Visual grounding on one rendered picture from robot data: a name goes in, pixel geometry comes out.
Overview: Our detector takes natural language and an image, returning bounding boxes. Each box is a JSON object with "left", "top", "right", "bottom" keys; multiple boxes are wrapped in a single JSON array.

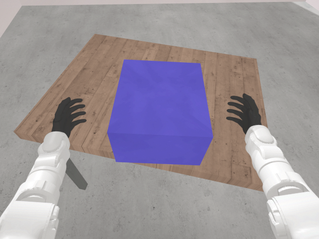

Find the robot left upper arm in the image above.
[{"left": 0, "top": 201, "right": 59, "bottom": 239}]

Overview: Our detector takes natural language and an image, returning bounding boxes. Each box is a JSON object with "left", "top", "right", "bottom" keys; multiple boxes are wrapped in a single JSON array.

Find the right robot forearm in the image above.
[{"left": 245, "top": 125, "right": 319, "bottom": 201}]

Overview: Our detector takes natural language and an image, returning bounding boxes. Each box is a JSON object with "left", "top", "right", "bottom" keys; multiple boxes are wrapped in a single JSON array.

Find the robot right upper arm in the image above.
[{"left": 267, "top": 192, "right": 319, "bottom": 239}]

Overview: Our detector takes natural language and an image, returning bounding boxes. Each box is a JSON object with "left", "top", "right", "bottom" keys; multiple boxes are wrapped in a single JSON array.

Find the left robot hand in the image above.
[{"left": 51, "top": 97, "right": 87, "bottom": 138}]

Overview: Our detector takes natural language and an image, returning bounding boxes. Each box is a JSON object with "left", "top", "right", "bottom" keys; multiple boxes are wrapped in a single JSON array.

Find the right robot hand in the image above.
[{"left": 226, "top": 94, "right": 262, "bottom": 134}]

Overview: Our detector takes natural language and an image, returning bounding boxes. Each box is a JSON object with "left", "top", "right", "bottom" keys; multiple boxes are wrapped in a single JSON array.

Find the table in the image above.
[{"left": 14, "top": 34, "right": 268, "bottom": 192}]

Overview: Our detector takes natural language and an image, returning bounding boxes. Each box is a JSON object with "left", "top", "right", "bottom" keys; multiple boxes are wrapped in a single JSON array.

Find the left robot forearm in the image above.
[{"left": 0, "top": 131, "right": 70, "bottom": 230}]

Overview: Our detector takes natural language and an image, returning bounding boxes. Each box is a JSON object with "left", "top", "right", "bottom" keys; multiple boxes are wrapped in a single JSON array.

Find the carton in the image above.
[{"left": 107, "top": 59, "right": 213, "bottom": 165}]

